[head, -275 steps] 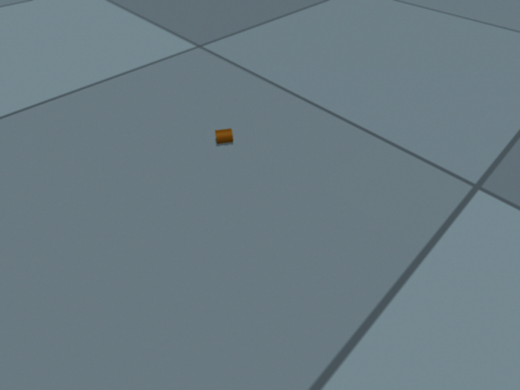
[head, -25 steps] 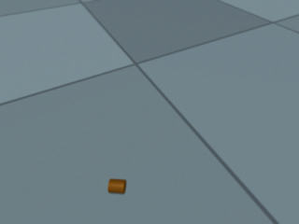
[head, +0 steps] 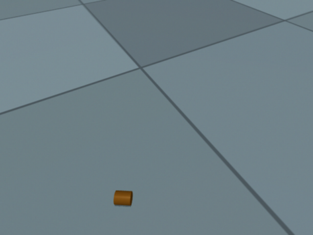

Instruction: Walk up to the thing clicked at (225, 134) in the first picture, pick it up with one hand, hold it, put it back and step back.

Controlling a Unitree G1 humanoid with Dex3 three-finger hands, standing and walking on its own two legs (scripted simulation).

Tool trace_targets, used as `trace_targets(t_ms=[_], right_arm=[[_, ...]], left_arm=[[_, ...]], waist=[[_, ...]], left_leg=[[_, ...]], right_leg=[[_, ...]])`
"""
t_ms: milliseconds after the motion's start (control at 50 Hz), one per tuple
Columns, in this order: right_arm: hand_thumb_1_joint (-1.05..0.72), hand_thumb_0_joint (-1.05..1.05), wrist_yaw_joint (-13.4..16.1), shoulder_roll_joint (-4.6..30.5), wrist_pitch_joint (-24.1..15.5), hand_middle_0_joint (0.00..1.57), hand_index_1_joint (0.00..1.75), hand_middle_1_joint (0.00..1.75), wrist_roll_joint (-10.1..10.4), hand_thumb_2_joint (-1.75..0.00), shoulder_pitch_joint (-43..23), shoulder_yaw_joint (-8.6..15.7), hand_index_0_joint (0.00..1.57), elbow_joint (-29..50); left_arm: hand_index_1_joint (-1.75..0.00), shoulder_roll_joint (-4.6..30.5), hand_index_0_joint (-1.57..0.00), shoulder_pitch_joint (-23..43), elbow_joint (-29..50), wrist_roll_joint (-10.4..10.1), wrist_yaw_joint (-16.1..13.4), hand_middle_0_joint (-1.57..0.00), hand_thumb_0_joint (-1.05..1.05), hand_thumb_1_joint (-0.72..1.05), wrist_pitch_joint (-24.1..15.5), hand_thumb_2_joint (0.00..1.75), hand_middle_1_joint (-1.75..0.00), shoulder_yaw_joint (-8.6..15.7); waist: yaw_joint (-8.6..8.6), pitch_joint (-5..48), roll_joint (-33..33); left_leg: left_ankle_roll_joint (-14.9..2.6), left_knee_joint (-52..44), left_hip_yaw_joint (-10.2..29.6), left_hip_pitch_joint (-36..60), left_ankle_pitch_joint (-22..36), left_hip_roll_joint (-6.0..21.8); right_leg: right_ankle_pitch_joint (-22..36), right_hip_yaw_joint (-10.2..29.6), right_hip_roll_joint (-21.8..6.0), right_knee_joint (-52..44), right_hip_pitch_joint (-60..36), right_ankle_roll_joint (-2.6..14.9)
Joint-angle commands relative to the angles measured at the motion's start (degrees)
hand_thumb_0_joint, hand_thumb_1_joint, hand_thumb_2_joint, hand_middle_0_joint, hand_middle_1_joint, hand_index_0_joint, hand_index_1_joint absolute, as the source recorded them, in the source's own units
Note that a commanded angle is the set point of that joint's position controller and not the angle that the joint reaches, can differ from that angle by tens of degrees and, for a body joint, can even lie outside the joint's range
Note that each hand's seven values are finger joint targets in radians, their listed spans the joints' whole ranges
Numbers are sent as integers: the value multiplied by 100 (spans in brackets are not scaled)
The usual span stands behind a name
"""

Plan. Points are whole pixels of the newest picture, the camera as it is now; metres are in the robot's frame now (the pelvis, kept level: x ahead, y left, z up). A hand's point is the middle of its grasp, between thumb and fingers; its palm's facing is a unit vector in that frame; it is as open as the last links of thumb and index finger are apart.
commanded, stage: walk up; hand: left
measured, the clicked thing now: (123, 197) +0.47 +0.25 -0.74
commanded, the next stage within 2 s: none
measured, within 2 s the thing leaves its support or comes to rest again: neither
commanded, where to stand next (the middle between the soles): +0.05 +0.02 m, yaw -1 degrees
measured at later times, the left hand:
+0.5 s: hand out of the picture +0.07 +0.30 -0.15, palm faces +0.02 -0.91 -0.42, open 7.3 cm
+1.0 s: hand out of the picture +0.12 +0.30 -0.20, palm faces -0.12 -0.93 -0.34, open 7.3 cm
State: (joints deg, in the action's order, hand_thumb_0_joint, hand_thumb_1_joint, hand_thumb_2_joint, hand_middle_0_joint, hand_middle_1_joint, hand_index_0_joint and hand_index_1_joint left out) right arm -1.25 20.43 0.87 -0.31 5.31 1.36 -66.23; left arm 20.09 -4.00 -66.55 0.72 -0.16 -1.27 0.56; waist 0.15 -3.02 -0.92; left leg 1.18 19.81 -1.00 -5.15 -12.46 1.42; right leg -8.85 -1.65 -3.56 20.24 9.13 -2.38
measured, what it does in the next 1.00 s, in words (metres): steps on the spot: left foot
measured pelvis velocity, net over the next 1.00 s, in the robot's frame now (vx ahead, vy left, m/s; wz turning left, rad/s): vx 0.00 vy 0.03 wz -0.10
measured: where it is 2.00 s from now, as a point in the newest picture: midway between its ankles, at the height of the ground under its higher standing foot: outside the picture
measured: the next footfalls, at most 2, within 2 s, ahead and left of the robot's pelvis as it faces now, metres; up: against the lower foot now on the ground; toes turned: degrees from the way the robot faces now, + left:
left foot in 0.58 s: +0.12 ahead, +0.20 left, +0.00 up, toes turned +3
right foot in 1.04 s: +0.02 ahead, -0.16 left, +0.00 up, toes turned -5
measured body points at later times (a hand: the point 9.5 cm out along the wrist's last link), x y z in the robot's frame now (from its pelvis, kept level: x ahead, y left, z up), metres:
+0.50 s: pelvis +0.02 +0.02 -0.01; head +0.03 +0.01 +0.44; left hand +0.07 +0.34 -0.12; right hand +0.10 -0.31 -0.13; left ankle +0.01 +0.16 -0.72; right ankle +0.02 -0.14 -0.75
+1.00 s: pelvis +0.00 +0.03 -0.04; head +0.05 +0.06 +0.40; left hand +0.12 +0.35 -0.18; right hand +0.05 -0.34 -0.10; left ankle +0.08 +0.19 -0.75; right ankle -0.01 -0.16 -0.71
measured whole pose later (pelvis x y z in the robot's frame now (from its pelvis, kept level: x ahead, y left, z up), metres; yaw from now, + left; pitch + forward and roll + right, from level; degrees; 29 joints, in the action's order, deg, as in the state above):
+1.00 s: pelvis +0.00 +0.03 -0.04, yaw -6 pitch -2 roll +0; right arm 3.7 26.5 -3.1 -2.0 14.1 4.8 -47.2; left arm 27.3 -9.6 -48.2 1.6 4.0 6.0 6.1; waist 0.8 -9.4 5.6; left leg 2.0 45.4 -3.7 -25.0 -17.7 9.5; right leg -28.1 6.1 -3.3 59.5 26.4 -0.5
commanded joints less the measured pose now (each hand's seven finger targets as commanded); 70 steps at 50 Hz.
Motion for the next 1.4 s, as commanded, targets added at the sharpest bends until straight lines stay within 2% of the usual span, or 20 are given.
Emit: trace_targets(t_ms=[0, 300, 320, 360, 400, 480, 540, 560, 580, 600, 660, 860, 960, 1000, 1020, 1040, 1060, 1120, 1240, 1380], right_arm=[[-90, 0, 98, 1237, -138, 20, 30, 30, -6, -90, -312, 202, 20, 398], [-90, 0, 115, 1214, -124, 20, 30, 30, -15, -90, -184, 221, 20, 429], [-90, 0, -39, 1672, -27, 20, 30, 30, -230, -90, -51, 462, 20, 783], [-90, 0, -206, 1418, 98, 20, 30, 30, -324, -90, -298, 471, 20, 1077], [-90, 0, -315, 1492, 135, 20, 30, 30, -344, -90, -239, 541, 20, 1278], [-90, 0, -368, 1218, 11, 20, 30, 30, -226, -90, 283, 563, 20, 1263], [-90, 0, -29, 1226, -168, 20, 30, 30, -86, -90, 1129, 583, 20, 719], [-90, 0, 142, 1700, -202, 20, 30, 30, -136, -90, 1367, 674, 20, 740], [-90, 0, 283, 2316, -254, 20, 30, 30, -174, -90, 1470, 746, 20, 885], [-90, 0, 355, 2637, -231, 20, 30, 30, -76, -90, 1244, 806, 20, 1119], [-90, 0, 652, 2293, -302, 20, 30, 30, -5, -90, 807, 819, 20, 1396], [-90, 0, 781, 2393, -571, 20, 30, 30, -88, -90, 1649, 944, 20, 1968], [-90, 0, 489, 2312, -395, 20, 30, 30, -223, -90, 459, 756, 20, 2404], [-90, 0, 395, 2033, -236, 20, 30, 30, -241, -90, 461, 635, 20, 2441], [-90, 0, 406, 1538, -170, 20, 30, 30, -212, -90, 662, 480, 20, 2436], [-90, 0, 433, 1101, -154, 20, 30, 30, -133, -90, 796, 317, 20, 2475], [-90, 0, 556, 1549, -185, 20, 30, 30, -73, -90, 445, 493, 20, 2485], [-90, 0, 354, 1757, -201, 20, 30, 30, -13, -90, 998, 513, 20, 1954], [-90, 0, -109, 1747, 187, 20, 30, 30, -469, -90, 700, 723, 20, 2513], [-90, 0, -120, 1334, -73, 20, 30, 30, 6, -90, 921, 720, 20, 2151]], left_arm=[[-30, 1295, -20, 358, 394, 0, -61, -20, 0, 90, -115, 90, -30, 239], [-30, 1250, -20, 427, 458, 12, -73, -20, 0, 90, -97, 90, -30, 248], [-30, 1788, -20, -501, 412, 49, -137, -20, 0, 90, -150, 90, -30, 479], [-30, 2320, -20, -1111, 361, 182, -212, -20, 0, 90, -201, 90, -30, 750], [-30, 2296, -20, -800, 747, 204, -274, -20, 0, 90, -296, 90, -30, 791], [-30, 1849, -20, -253, 1214, 236, -130, -20, 0, 90, -300, 90, -30, 639], [-30, 1315, -20, 441, 1463, 7, 3, -20, 0, 90, 86, 90, -30, 463], [-30, 1134, -20, 259, 1631, 7, 18, -20, 0, 90, 229, 90, -30, 458], [-30, 918, -20, -28, 1831, 13, -5, -20, 0, 90, 389, 90, -30, 454], [-30, 1345, -20, -431, 1687, 4, -68, -20, 0, 90, 590, 90, -30, 566], [-30, 1575, -20, -923, 1709, 96, 10, -20, 0, 90, 762, 90, -30, 670], [-30, 1723, -20, -683, 2447, 237, 381, -20, 0, 90, 725, 90, -30, 859], [-30, 1460, -20, -1343, 1931, -2, 383, -20, 0, 90, 560, 90, -30, 815], [-30, 1501, -20, -2011, 1584, 23, 305, -20, 0, 90, 458, 90, -30, 922], [-30, 1829, -20, -2186, 1561, 121, 242, -20, 0, 90, 377, 90, -30, 1015], [-30, 2253, -20, -1705, 1955, 239, 192, -20, 0, 90, 281, 90, -30, 1021], [-30, 2683, -20, -755, 2258, 248, 116, -20, 0, 90, 239, 90, -30, 998], [-30, 2260, -20, -529, 2052, 159, -43, -20, 0, 90, -52, 90, -30, 914], [-30, 2399, -20, -1771, 1845, 22, -488, -20, 0, 90, -360, 90, -30, 983], [-30, 1915, -20, -870, 2296, 77, -247, -20, 0, 90, -270, 90, -30, 685]], waist=[[7, 520, 160], [-50, 458, 170], [136, 641, -135], [476, 86, 948], [341, -392, 698], [-3, -41, 1170], [-459, -96, 837], [-491, -117, 70], [-436, -19, -1204], [-348, 408, -703], [105, 854, -146], [-72, 441, -807], [220, 351, -1817], [495, 437, -832], [671, 212, 713], [511, -254, 1871], [314, -425, 1402], [3, -170, 632], [244, -111, 708], [-1, 77, 1819]], left_leg=[[-234, -376, 434, -179, 766, 529], [-226, -366, 379, -158, 875, 512], [-386, 374, 81, -630, -981, 200], [-306, 2369, 63, -2522, -1933, 8], [-298, 3244, 795, -3096, -1421, 592], [-129, 2180, 361, -1686, -1456, 487], [99, 753, -396, -17, 927, -186], [15, 299, 125, -300, 1895, 253], [-501, -62, 1888, -434, 3044, 1547], [-1335, -109, 2839, -982, 2692, 2420], [-1150, 833, 1831, 127, 3395, 1993], [-1514, 996, 1348, -285, 1418, 2074], [-1214, 854, 556, -2418, -1346, 1407], [-935, 2005, 289, -3057, -2219, 1012], [-678, 3532, -205, -3635, -2723, 485], [-335, 4853, 54, -4175, -2673, -160], [-256, 4848, 1216, -3692, -2329, -134], [-233, 4293, 936, -3534, -1395, 203], [-52, 4872, 1123, -3939, -1161, 258], [-116, 2319, -255, -1506, -963, -175]], right_leg=[[658, 411, -462, -224, -325, 251], [874, 391, -453, -208, -377, 243], [-1332, 623, -484, -115, -815, 541], [-3522, 2453, -1769, -1156, -1111, 1290], [-3473, 2768, -2259, -1291, -594, 1655], [-1542, 1003, -1312, -783, 230, 1325], [355, -132, -317, 1328, 1491, 727], [-145, -224, 195, 2298, 1527, 498], [-2672, 423, 751, 3354, 2122, 320], [-2878, 1202, 650, 4240, 1519, 327], [-2059, 1656, 393, 5764, 2384, 354], [-1821, 1446, 115, 5227, 2931, 155], [-1960, 100, 135, 3176, 702, 266], [-1567, -102, 401, 1980, -185, 245], [-2613, 801, 18, 855, -111, 401], [-3912, 3543, -1251, -387, 983, 866], [-3899, 4445, -1793, -1012, 1747, 1515], [-2773, 2846, -1337, 196, 666, 1291], [1290, 2226, -1753, 947, -312, 1585], [752, 611, -827, 1533, 1170, 1255]])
